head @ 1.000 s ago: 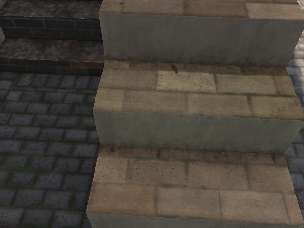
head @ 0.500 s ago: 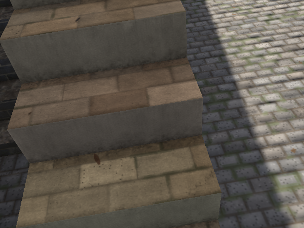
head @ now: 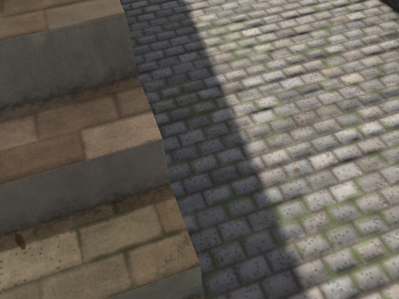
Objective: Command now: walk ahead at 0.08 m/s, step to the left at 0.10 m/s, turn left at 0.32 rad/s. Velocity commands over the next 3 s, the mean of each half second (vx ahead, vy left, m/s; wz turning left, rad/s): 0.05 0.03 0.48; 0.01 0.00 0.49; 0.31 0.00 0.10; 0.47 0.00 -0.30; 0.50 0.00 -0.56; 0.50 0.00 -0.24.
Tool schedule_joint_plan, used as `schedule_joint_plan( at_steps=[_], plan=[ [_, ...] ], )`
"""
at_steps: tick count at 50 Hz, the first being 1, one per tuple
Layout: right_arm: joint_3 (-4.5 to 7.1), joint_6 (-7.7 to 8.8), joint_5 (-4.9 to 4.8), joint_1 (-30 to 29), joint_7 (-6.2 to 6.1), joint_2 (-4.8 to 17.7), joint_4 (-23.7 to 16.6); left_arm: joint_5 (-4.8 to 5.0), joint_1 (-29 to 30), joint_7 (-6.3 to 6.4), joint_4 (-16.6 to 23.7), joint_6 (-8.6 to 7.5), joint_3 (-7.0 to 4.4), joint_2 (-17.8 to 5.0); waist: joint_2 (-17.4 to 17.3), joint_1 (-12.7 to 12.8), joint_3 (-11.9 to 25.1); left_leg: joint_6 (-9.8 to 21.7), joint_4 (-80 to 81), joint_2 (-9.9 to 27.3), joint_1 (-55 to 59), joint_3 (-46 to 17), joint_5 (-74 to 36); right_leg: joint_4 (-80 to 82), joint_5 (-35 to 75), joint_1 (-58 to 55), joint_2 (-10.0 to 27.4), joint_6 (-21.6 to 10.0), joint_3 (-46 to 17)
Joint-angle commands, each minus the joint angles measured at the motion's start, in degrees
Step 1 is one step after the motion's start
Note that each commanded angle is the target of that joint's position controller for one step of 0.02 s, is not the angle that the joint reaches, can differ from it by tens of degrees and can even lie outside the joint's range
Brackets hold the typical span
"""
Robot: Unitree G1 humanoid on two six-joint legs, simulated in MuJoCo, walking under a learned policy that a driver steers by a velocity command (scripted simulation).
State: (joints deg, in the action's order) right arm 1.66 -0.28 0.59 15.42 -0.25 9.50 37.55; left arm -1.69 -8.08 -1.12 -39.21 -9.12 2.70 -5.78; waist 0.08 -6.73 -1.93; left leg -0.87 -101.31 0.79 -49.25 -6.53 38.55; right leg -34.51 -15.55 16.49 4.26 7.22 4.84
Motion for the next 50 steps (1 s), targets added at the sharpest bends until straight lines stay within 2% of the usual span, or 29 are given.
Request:
schedule_joint_plan(
  at_steps=[1, 4, 12, 13, 14, 16, 18, 21, 23, 24, 25, 26, 27, 28, 29, 31, 32, 34, 35, 37, 38, 39, 41, 42, 43, 44, 45, 47, 50],
  plan=[
    [1.39, -2.11, 0.55, -6.2, 0.82, 4.5, -5.2, 0.31, -6.5, -1.34, 2.4, 0.79, -5.36, -15.9, 3.4, 7.0, 3.7, -1.9, 3.3, -3.3, -14.3, 7.6, -14.1, 11.0, 18.3, -16.4, 9.6, -8.0, -14.6],
    [1.22, -2.77, 0.94, -8.6, 0.29, 4.2, -5.4, 0.33, -7.6, -1.84, 2.8, 1.36, -4.69, -13.4, 8.3, 7.0, 3.9, -2.8, 2.0, -4.2, -14.4, 8.1, -14.1, 11.0, 19.2, -16.1, 9.7, -9.0, -13.1],
    [1.80, -3.74, 0.69, -14.1, -0.40, 6.9, -8.2, -0.63, -6.1, -1.11, 4.9, 1.18, -6.14, -17.6, 11.1, 5.3, 4.2, -2.9, -3.2, -3.5, -12.6, 7.2, -20.5, 11.4, 15.7, -11.0, 13.9, -14.9, -12.2],
    [-0.40, -0.35, -0.67, -7.3, 2.20, 7.5, -5.4, -9.18, 2.9, 2.03, 12.0, -0.93, -0.86, -15.4, 14.7, 6.9, 7.5, -7.3, -28.2, -7.6, -24.8, 4.5, -20.0, 14.3, 9.9, -10.8, 18.8, -29.6, -14.6],
    [1.06, 2.67, 0.28, -3.6, 4.83, 9.4, -2.0, -8.78, 4.0, 4.02, 12.3, -1.13, -1.41, -15.5, 9.6, 6.2, 7.5, -8.5, -27.9, -5.0, -22.0, 0.2, -29.6, 13.2, 7.7, -11.7, 19.6, -29.2, -13.5],
    [1.41, 6.19, -0.10, -2.7, 7.89, 10.7, -0.5, -6.21, 2.7, 2.61, 11.6, 0.55, -1.11, -17.2, 7.1, 5.6, 5.4, -4.8, -13.4, -2.6, -9.9, 4.6, -31.7, 15.8, 4.8, -5.4, 15.9, -22.9, -4.1],
    [0.98, 6.05, -0.80, -4.1, 8.93, 10.5, -2.0, -5.55, 11.2, 1.69, 14.1, 2.19, -1.73, -18.8, 5.1, 2.9, 3.7, -2.4, 16.2, -0.3, 14.5, 8.1, -31.9, 19.0, 5.1, 6.5, 10.7, -15.0, 7.1],
    [0.90, 3.58, -3.40, 0.5, 11.22, 10.7, -2.8, -6.94, 9.9, 2.74, 12.3, 3.98, -3.53, -21.6, 10.0, 0.8, 4.4, 0.2, 47.5, -0.4, 23.1, 4.3, -25.4, 13.0, 15.2, -4.8, 14.6, -15.1, 5.9],
    [1.88, 3.63, -3.52, 18.6, 11.69, 9.7, 3.6, -7.08, 13.2, 3.16, 13.4, 5.62, -2.43, -16.9, -1.8, -5.0, 5.4, 4.0, 78.0, -6.0, 36.8, 9.2, -36.6, -11.9, 3.3, -3.0, 6.7, -14.8, 10.8],
    [2.23, 4.43, -1.11, 20.3, 9.82, 10.0, 5.2, -4.54, 12.6, 2.09, 13.8, 6.34, -2.66, -14.0, -11.6, -1.9, 3.0, 10.6, 82.2, -4.6, 41.4, 4.9, -56.4, -34.1, -18.4, 10.4, -1.7, -15.0, 9.1],
    [4.34, 4.23, 0.30, 20.3, 6.81, 19.9, 1.5, -4.26, 4.3, 0.02, 16.7, 5.06, -2.57, -12.0, -22.3, 7.0, 17.3, 27.6, 61.8, 4.4, 61.3, -12.4, -113.1, -54.7, -28.4, 30.2, -9.9, -9.4, -0.4],
    [4.64, 4.59, 1.00, 25.0, 5.46, 21.4, 3.8, -2.91, 6.2, -1.85, 17.9, 3.20, -1.81, -11.7, -26.5, 3.4, 26.2, 34.8, 64.0, 8.7, 64.2, -17.1, -122.8, -69.0, -28.2, 32.2, -12.5, -7.5, -5.9],
    [3.82, 5.49, 0.26, 19.4, 4.82, 15.7, 1.4, 1.26, 15.3, -2.55, 19.5, 0.62, -2.13, -13.4, -20.0, -2.0, 20.9, 29.6, 68.6, 13.7, 59.6, -29.2, -96.8, -72.5, -29.9, 41.1, -11.5, -7.1, -10.0],
    [2.91, 5.51, -2.09, 13.3, 5.37, 13.9, -1.3, 1.69, 19.1, -2.38, 18.5, -0.75, -2.97, -14.2, -13.1, -3.1, 5.6, 27.4, 65.4, 16.3, 49.9, -38.0, -82.0, -75.2, -27.9, 51.0, -7.1, -5.6, -12.7],
    [3.41, 3.62, -0.73, 16.2, 6.75, 16.3, 2.7, 2.31, 20.2, -1.56, 18.9, 0.67, -3.61, -15.9, -10.7, -2.3, 4.5, 26.3, 66.7, 17.1, 44.8, -40.7, -87.1, -85.6, -26.2, 51.7, -6.4, -7.0, -12.7],
    [2.02, 0.39, 0.52, 18.0, 6.55, 15.3, 7.4, 0.06, 19.5, -0.52, 20.2, 2.54, -3.21, -14.8, 2.0, 2.2, 6.2, 22.8, 70.8, 15.5, 39.8, -41.7, -73.5, -90.2, -23.1, 52.3, -6.3, -10.3, -15.9],
    [1.68, 0.52, 1.12, 22.4, 5.50, 13.9, 11.0, -1.56, 20.9, -0.16, 22.1, 2.77, -1.83, -12.8, -2.3, 1.5, 5.4, 25.4, 71.3, 15.8, 43.5, -43.1, -76.6, -100.0, -30.6, 60.6, -8.4, -12.3, -15.9],
    [0.47, 0.93, 2.92, 24.3, 2.81, 7.7, 14.8, -0.64, 23.5, 0.50, 23.5, 3.23, 0.83, -8.0, 0.4, 3.1, 6.9, 19.2, 70.8, 10.4, 49.4, -30.1, -69.9, -93.2, -30.9, 68.5, -9.0, -15.0, -14.3],
    [1.68, 0.11, -5.13, 7.4, 0.16, 8.7, 9.9, 4.48, 29.1, 0.93, 24.9, 3.91, 0.28, -3.6, 2.7, 8.8, -6.6, 11.8, 78.9, 2.6, 38.5, -20.0, -65.7, -79.3, -16.7, 62.7, -4.1, -11.6, 0.5],
    [3.70, -1.50, -5.47, 6.5, -2.05, 14.3, 3.3, 5.84, 30.1, 1.66, 26.8, 6.92, 0.42, -5.3, 0.5, 8.3, 3.2, 7.7, 88.6, 3.0, 26.3, -21.3, -62.9, -56.7, -9.4, 33.5, -3.2, -11.0, -0.5],
    [4.86, -1.91, -8.17, 9.2, -2.91, 17.8, 1.6, 8.14, 25.6, 1.47, 25.8, 8.55, 0.78, -5.4, 0.9, 8.7, 4.9, 6.8, 91.9, 0.6, 20.8, -16.1, -72.4, -36.2, -25.4, 12.4, -8.6, -11.4, 6.6],
    [5.75, -1.49, -6.90, 12.7, -2.73, 19.9, 3.2, 10.21, 17.5, 0.40, 22.7, 7.80, -0.50, -4.2, -6.9, 8.3, 11.2, 6.9, 86.9, 1.2, 23.7, -15.6, -108.1, -39.5, -19.9, -2.2, -12.2, -12.4, 9.0],
    [5.33, -1.05, -3.23, 4.1, -3.41, 16.2, 0.7, 6.93, -0.2, 0.59, 14.3, 6.76, -5.06, -11.5, 2.3, 16.9, 24.9, 1.2, 58.7, -3.4, 33.4, -8.7, -113.3, -20.1, -7.5, -10.1, 0.2, -22.0, -21.5],
    [4.69, -1.29, -1.46, 2.1, -2.51, 12.6, -2.4, 1.59, 1.9, 1.32, 14.0, 8.20, -5.68, -16.3, 22.8, 16.5, 26.3, -3.0, 26.5, -15.4, 26.7, -3.8, -35.9, 6.7, 6.3, -5.0, 15.5, -31.3, -53.4],
    [5.10, -0.97, 2.26, 4.0, -1.68, 11.9, -4.6, -1.09, 10.4, 2.74, 14.8, 10.72, -4.12, -12.1, 20.7, 10.2, 20.9, -3.8, 0.3, -14.6, 18.9, -4.3, -14.2, 11.3, 17.7, 3.4, 15.6, -34.1, -62.1],
    [3.01, -1.60, 3.56, 1.7, -1.48, 6.0, -9.0, -0.24, 13.9, 3.96, 12.9, 10.87, -1.90, -5.4, 17.6, 5.6, 15.6, -1.3, -5.3, -11.4, 10.7, -5.3, -13.1, 4.5, 2.6, 8.4, 13.9, -31.2, -51.4],
    [0.83, -1.40, 2.46, 1.3, -0.68, 1.4, -9.8, 1.46, 11.0, 4.05, 7.8, 10.46, -0.56, 0.5, 7.2, 2.9, 9.0, 1.6, 2.8, -9.9, 7.5, -7.2, -17.9, -3.7, -15.6, 9.5, 8.0, -25.2, -35.7],
    [-0.98, 0.89, -0.17, 4.3, 1.10, -1.8, -5.3, 0.88, 4.2, 3.22, 0.9, 8.60, -2.60, -2.4, -1.6, 2.6, 3.4, 2.8, 0.0, -10.8, 8.8, -2.6, -25.6, -8.0, -17.4, 15.4, 4.7, -21.7, -24.1],
    [-0.90, 0.83, -2.80, 5.8, 0.90, 0.3, -3.4, 3.54, 5.1, 0.56, -2.4, 5.87, -3.03, -1.6, 1.1, 0.8, 1.2, -0.6, -8.0, -11.2, 8.7, 0.3, -33.0, -2.6, -9.5, 20.0, 4.6, -23.6, -19.9]
  ],
)
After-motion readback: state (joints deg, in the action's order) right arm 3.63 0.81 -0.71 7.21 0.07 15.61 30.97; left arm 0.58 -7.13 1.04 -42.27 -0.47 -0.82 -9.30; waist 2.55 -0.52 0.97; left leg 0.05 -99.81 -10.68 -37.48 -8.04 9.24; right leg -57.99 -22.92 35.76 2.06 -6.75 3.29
